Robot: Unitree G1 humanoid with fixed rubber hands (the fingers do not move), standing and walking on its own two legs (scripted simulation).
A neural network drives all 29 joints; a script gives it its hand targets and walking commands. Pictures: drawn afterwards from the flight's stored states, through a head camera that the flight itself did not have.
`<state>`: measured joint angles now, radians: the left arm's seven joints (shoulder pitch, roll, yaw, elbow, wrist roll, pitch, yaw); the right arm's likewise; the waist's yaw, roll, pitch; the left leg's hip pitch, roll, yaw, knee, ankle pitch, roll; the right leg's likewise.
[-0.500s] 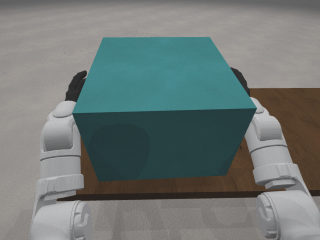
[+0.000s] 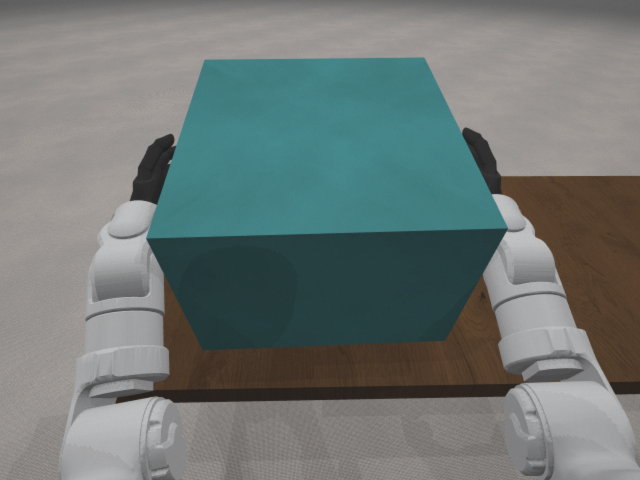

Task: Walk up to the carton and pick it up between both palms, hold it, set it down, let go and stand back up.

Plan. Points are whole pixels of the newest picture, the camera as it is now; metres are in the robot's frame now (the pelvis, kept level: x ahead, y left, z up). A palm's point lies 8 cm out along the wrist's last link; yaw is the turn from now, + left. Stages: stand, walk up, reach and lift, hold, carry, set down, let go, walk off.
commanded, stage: set down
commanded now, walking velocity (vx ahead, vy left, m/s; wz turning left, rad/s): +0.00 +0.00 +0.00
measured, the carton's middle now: (320, 195) +0.41 -0.01 +0.22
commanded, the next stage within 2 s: none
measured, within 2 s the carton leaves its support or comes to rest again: neither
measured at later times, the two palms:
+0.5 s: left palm (154, 202) +0.42 +0.20 +0.21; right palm (454, 212) +0.40 -0.19 +0.19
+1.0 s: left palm (166, 218) +0.43 +0.19 +0.17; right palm (452, 228) +0.40 -0.19 +0.16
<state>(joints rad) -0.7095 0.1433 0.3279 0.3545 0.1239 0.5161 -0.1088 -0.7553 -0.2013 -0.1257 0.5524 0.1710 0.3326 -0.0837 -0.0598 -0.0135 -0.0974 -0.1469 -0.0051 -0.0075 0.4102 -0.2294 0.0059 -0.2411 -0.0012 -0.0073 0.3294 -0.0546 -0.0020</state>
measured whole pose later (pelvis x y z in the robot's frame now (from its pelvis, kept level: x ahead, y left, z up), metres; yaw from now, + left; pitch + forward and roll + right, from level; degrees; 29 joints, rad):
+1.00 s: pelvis +0.03 +0.01 +0.00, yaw +0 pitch -2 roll -1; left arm -0.71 0.14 0.33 0.54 0.13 0.30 -0.16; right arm -0.62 -0.14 -0.16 0.58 0.08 0.14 -0.10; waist -0.06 -0.02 -0.01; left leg -0.09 0.00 -0.01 0.40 -0.27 0.01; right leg -0.18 0.00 -0.01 0.31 -0.09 0.00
